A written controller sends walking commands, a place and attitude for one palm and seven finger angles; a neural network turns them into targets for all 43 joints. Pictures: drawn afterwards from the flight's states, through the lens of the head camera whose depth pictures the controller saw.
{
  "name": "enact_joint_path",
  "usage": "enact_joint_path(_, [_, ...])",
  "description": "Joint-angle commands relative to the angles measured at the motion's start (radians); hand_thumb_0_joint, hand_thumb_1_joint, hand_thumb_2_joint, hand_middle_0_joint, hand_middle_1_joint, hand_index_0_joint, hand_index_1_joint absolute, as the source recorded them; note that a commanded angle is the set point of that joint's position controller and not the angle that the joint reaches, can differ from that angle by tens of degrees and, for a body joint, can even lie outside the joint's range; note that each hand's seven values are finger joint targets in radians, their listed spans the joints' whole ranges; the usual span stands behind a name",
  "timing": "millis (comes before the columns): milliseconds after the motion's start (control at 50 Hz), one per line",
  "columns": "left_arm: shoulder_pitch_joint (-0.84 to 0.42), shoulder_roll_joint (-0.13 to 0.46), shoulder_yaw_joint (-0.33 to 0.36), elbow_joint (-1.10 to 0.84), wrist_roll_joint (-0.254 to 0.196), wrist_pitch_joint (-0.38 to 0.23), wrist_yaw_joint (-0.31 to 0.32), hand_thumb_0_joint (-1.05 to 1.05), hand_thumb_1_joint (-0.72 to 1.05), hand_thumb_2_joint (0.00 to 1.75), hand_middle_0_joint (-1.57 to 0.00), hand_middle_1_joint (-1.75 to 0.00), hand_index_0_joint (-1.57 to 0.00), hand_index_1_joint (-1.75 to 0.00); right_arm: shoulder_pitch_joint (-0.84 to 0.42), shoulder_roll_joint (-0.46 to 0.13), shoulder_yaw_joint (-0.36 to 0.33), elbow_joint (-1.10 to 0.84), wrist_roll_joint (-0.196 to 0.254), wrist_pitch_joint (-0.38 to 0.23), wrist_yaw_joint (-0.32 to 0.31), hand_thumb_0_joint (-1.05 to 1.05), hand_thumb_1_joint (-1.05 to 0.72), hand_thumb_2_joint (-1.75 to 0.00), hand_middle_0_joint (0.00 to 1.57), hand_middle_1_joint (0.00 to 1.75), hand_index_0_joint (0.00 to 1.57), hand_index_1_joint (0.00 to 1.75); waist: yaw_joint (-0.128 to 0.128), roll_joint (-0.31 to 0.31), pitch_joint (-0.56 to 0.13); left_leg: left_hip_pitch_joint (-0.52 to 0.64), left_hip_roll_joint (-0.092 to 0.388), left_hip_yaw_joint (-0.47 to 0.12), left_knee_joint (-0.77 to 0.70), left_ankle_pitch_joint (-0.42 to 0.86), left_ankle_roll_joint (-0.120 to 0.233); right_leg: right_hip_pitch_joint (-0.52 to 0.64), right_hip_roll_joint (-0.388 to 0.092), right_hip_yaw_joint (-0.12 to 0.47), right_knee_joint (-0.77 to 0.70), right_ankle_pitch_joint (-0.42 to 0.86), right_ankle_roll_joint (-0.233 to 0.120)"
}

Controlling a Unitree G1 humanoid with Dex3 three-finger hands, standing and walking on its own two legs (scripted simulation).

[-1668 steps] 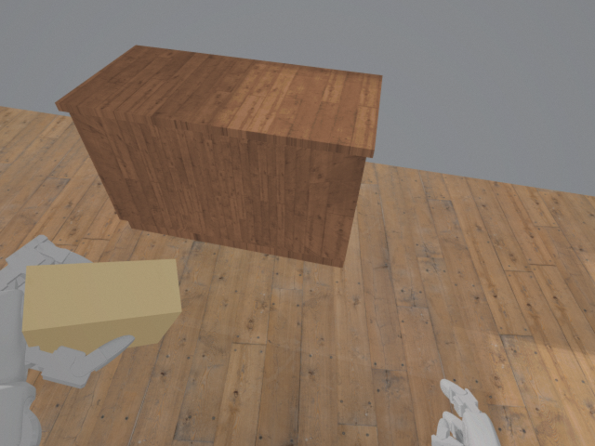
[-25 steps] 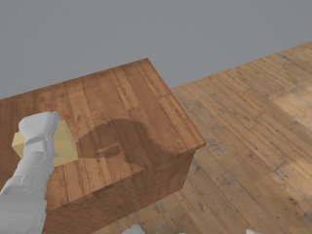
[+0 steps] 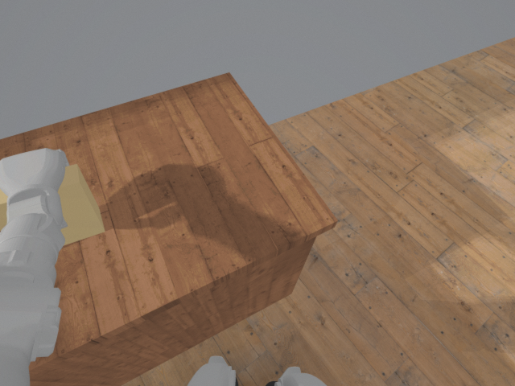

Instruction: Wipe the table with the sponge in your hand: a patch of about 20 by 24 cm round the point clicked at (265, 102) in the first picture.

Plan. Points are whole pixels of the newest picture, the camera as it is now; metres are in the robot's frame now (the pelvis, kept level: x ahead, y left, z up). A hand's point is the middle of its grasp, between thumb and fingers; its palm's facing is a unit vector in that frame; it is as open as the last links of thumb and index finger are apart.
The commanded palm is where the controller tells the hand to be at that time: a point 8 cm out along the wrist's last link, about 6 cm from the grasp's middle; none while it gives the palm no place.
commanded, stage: wipe forward along the first lane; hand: left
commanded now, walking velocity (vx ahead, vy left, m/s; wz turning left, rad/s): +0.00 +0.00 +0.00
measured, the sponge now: (56, 219) +0.39 +0.36 -0.03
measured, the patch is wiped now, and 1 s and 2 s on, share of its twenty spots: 0.20 0.40 0.50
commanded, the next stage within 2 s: slide across to the middle lane in 0.16 s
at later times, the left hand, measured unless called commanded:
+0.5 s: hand (47, 175) +0.45 +0.37 +0.02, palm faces -0.17 +0.03 -0.98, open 9.9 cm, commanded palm +0.46 +0.32 +0.06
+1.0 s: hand (79, 160) +0.49 +0.32 +0.02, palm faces -0.14 +0.01 -0.99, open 10.0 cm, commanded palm +0.48 +0.28 +0.06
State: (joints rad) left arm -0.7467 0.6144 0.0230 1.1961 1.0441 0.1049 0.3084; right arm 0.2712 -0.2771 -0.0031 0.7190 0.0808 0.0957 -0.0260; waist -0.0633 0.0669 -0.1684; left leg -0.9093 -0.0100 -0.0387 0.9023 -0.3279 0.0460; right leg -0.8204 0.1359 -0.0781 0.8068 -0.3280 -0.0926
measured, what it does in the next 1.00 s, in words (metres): shifts its weight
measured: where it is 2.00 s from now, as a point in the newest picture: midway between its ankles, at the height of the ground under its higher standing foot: outside the picture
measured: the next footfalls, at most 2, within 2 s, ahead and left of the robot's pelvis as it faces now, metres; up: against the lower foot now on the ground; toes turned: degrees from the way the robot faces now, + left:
none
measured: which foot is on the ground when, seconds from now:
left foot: down 0.00-1.00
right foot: down 0.00-1.00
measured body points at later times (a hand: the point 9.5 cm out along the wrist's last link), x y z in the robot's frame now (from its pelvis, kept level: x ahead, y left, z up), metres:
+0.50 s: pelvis +0.01 +0.03 +0.01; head +0.11 +0.05 +0.44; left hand +0.46 +0.36 +0.07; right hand +0.05 -0.24 -0.12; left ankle +0.05 +0.09 -0.69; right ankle +0.03 -0.07 -0.69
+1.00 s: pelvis +0.05 +0.05 +0.02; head +0.13 +0.07 +0.46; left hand +0.49 +0.32 +0.07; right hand +0.12 -0.20 -0.11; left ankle +0.05 +0.09 -0.69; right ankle +0.03 -0.07 -0.69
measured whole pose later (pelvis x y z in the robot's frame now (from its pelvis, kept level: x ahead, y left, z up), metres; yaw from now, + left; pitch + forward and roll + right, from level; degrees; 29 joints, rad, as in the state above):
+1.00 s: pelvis +0.05 +0.05 +0.02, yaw +1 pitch +19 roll -5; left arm -0.88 0.39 -0.16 1.23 1.00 0.31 0.38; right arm 0.23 -0.23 -0.03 0.77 0.04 0.15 0.04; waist -0.07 0.05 -0.16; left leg -0.77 -0.07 -0.03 0.77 -0.33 0.11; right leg -0.66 0.08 -0.05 0.66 -0.33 -0.02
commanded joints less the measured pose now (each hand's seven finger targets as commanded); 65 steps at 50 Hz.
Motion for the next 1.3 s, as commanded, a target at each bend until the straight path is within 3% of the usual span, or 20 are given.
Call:
enact_joint_path(0, [-0.295,0.261,0.024,-0.065,0.032,0.019,0.036,0.0,0.1,1.3,-1.2,-1.6,-1.2,-1.6,0.065,-0.167,-0.05,-0.081,-0.007,-0.017,-0.006,0.0,-0.9,-0.9,0.2,0.3,0.2,0.3,-0.053,-0.061,-0.248,0.094,0.0,-0.016,-0.076,-0.016,0.034,0.202,-0.088,0.166,-0.172,0.089,0.04])
enact_joint_path(20, [-0.323,0.263,0.028,-0.084,0.034,0.012,0.034,0.0,0.1,1.3,-1.2,-1.6,-1.2,-1.6,0.069,-0.167,-0.051,-0.077,-0.009,-0.016,-0.006,0.0,-0.9,-0.9,0.2,0.3,0.2,0.3,-0.051,-0.027,-0.258,0.121,0.003,-0.02,-0.08,0.002,0.033,0.18,-0.084,0.154,-0.164,0.094,0.036])
enact_joint_path(160, [-0.385,0.229,-0.008,-0.051,0.035,0.011,0.034,0.0,0.1,1.3,-1.2,-1.6,-1.2,-1.6,0.095,-0.169,-0.05,-0.077,-0.017,-0.016,-0.005,0.0,-0.9,-0.9,0.2,0.3,0.2,0.3,-0.076,-0.041,-0.265,0.169,0.012,-0.035,-0.086,0.007,0.033,0.105,-0.072,0.115,-0.157,0.053,0.041])
enact_joint_path(220, [-0.42,0.286,0.029,-0.032,0.035,0.016,0.033,0.0,0.1,1.3,-1.2,-1.6,-1.2,-1.6,0.107,-0.176,-0.047,-0.067,-0.018,-0.014,-0.005,0.0,-0.9,-0.9,0.2,0.3,0.2,0.3,-0.077,-0.029,-0.282,0.161,0.014,-0.035,-0.082,0.012,0.032,0.109,-0.07,0.115,-0.153,0.053,0.039])
enact_joint_path(260, [-0.393,0.253,-0.001,-0.03,0.039,0.02,0.024,0.0,0.1,1.3,-1.2,-1.6,-1.2,-1.6,0.114,-0.172,-0.047,-0.078,-0.02,-0.011,-0.001,0.0,-0.9,-0.9,0.2,0.3,0.2,0.3,-0.071,-0.026,-0.298,0.186,0.01,-0.037,-0.088,0.037,0.03,0.12,-0.068,0.108,-0.155,0.073,0.04])
enact_joint_path(320, [-0.452,0.148,-0.066,-0.095,0.035,0.021,0.017,0.0,0.1,1.3,-1.2,-1.6,-1.2,-1.6,0.112,-0.161,-0.055,-0.069,-0.02,-0.011,0.005,0.0,-0.9,-0.9,0.2,0.3,0.2,0.3,-0.087,0.043,-0.317,0.322,0.025,-0.074,-0.117,0.076,0.016,0.042,-0.063,0.084,-0.153,0.055,0.037])
enact_joint_path(400, [-0.472,0.13,-0.051,-0.106,-0.013,0.028,0.03,0.0,0.1,1.3,-1.2,-1.6,-1.2,-1.6,0.111,-0.16,-0.059,-0.054,-0.022,-0.013,0.004,0.0,-0.9,-0.9,0.2,0.3,0.2,0.3,-0.086,0.002,-0.325,0.376,0.033,-0.093,-0.144,0.065,0.011,0.04,-0.061,0.071,-0.173,0.044,0.043])
enact_joint_path(420, [-0.503,0.09,-0.074,-0.138,-0.028,0.023,0.032,0.0,0.1,1.3,-1.2,-1.6,-1.2,-1.6,0.102,-0.156,-0.059,-0.051,-0.021,-0.015,0.003,0.0,-0.9,-0.9,0.2,0.3,0.2,0.3,-0.09,0.033,-0.332,0.408,0.035,-0.105,-0.156,0.077,0.004,0.028,-0.063,0.067,-0.17,0.049,0.042])
enact_joint_path(600, [-0.574,-0.062,-0.169,-0.107,-0.035,0.085,0.048,0.0,0.1,1.3,-1.2,-1.6,-1.2,-1.6,0.094,-0.15,-0.068,0.004,-0.031,-0.016,0.019,0.0,-0.9,-0.9,0.2,0.3,0.2,0.3,-0.112,0.034,-0.297,0.551,0.051,-0.159,-0.208,0.119,-0.027,-0.018,-0.065,0.043,-0.188,0.074,0.041])
enact_joint_path(680, [-0.528,-0.139,-0.19,-0.118,-0.041,0.099,0.047,0.0,0.1,1.3,-1.2,-1.6,-1.2,-1.6,0.088,-0.142,-0.077,0.005,-0.041,-0.004,0.036,0.0,-0.9,-0.9,0.2,0.3,0.2,0.3,-0.085,0.066,-0.354,0.647,0.063,-0.181,-0.197,0.28,-0.059,-0.02,-0.06,0.03,-0.172,0.123,0.033])
enact_joint_path(800, [-0.488,-0.155,-0.176,-0.099,-0.039,0.144,0.063,0.0,0.1,1.3,-1.2,-1.6,-1.2,-1.6,0.066,-0.139,-0.078,-0.001,-0.043,0.031,0.052,0.0,-0.9,-0.9,0.2,0.3,0.2,0.3,-0.068,0.007,-0.358,0.649,0.066,-0.157,-0.189,0.425,-0.064,0.057,-0.058,0.034,-0.188,0.196,0.035])
enact_joint_path(820, [-0.476,-0.126,-0.139,-0.096,-0.038,0.152,0.069,0.0,0.1,1.3,-1.2,-1.6,-1.2,-1.6,0.062,-0.144,-0.081,0.005,-0.042,0.035,0.052,0.0,-0.9,-0.9,0.2,0.3,0.2,0.3,-0.055,0.018,-0.357,0.656,0.071,-0.167,-0.192,0.459,-0.072,0.055,-0.06,0.037,-0.185,0.199,0.032])
enact_joint_path(840, [-0.488,-0.163,-0.176,-0.106,-0.04,0.159,0.069,0.0,0.1,1.3,-1.2,-1.6,-1.2,-1.6,0.058,-0.139,-0.079,-0.001,-0.045,0.038,0.054,0.0,-0.9,-0.9,0.2,0.3,0.2,0.3,-0.063,0.023,-0.352,0.663,0.069,-0.156,-0.191,0.469,-0.068,0.06,-0.058,0.034,-0.191,0.205,0.034])
enact_joint_path(880, [-0.486,-0.157,-0.171,-0.09,-0.032,0.17,0.074,0.0,0.1,1.3,-1.2,-1.6,-1.2,-1.6,0.05,-0.138,-0.079,-0.004,-0.043,0.045,0.057,0.0,-0.9,-0.9,0.2,0.3,0.2,0.3,-0.066,-0.012,-0.344,0.641,0.068,-0.15,-0.193,0.449,-0.063,0.082,-0.06,0.037,-0.195,0.214,0.035])
enact_joint_path(900, [-0.499,-0.191,-0.195,-0.095,-0.04,0.175,0.076,0.0,0.1,1.3,-1.2,-1.6,-1.2,-1.6,0.041,-0.134,-0.078,-0.006,-0.041,0.045,0.058,0.0,-0.9,-0.9,0.2,0.3,0.2,0.3,-0.073,-0.008,-0.335,0.638,0.067,-0.149,-0.197,0.427,-0.06,0.08,-0.061,0.036,-0.2,0.213,0.038])
enact_joint_path(920, [-0.505,-0.175,-0.165,-0.098,-0.05,0.175,0.081,0.0,0.1,1.3,-1.2,-1.6,-1.2,-1.6,0.04,-0.136,-0.081,0.002,-0.042,0.043,0.056,0.0,-0.9,-0.9,0.2,0.3,0.2,0.3,-0.065,0.004,-0.337,0.644,0.069,-0.149,-0.199,0.45,-0.063,0.083,-0.064,0.039,-0.199,0.224,0.035])
enact_joint_path(980, [-0.49,-0.205,-0.193,-0.087,-0.056,0.179,0.078,0.0,0.1,1.3,-1.2,-1.6,-1.2,-1.6,0.037,-0.132,-0.081,0.002,-0.043,0.045,0.059,0.0,-0.9,-0.9,0.2,0.3,0.2,0.3,-0.072,-0.006,-0.345,0.649,0.065,-0.138,-0.194,0.456,-0.058,0.102,-0.065,0.04,-0.206,0.237,0.037])
enact_joint_path(1020, [-0.461,-0.168,-0.147,-0.093,-0.06,0.173,0.081,0.0,0.1,1.3,-1.2,-1.6,-1.2,-1.6,0.037,-0.136,-0.082,0.006,-0.044,0.047,0.058,0.0,-0.9,-0.9,0.2,0.3,0.2,0.3,-0.053,0.0,-0.369,0.647,0.064,-0.13,-0.194,0.487,-0.058,0.132,-0.066,0.044,-0.205,0.264,0.033])
enact_joint_path(1200, [-0.477,-0.167,-0.18,-0.093,-0.04,0.177,0.076,0.0,0.1,1.3,-1.2,-1.6,-1.2,-1.6,0.027,-0.134,-0.077,0.001,-0.038,0.055,0.053,0.0,-0.9,-0.9,0.2,0.3,0.2,0.3,-0.069,0.002,-0.322,0.601,0.051,-0.106,-0.213,0.387,-0.041,0.163,-0.069,0.052,-0.229,0.247,0.034])
enact_joint_path(1280, [-0.474,-0.173,-0.182,-0.098,-0.039,0.169,0.078,0.0,0.1,1.3,-1.2,-1.6,-1.2,-1.6,0.032,-0.135,-0.079,0.003,-0.04,0.05,0.051,0.0,-0.9,-0.9,0.2,0.3,0.2,0.3,-0.067,0.002,-0.348,0.619,0.053,-0.11,-0.207,0.405,-0.042,0.159,-0.067,0.051,-0.223,0.251,0.032])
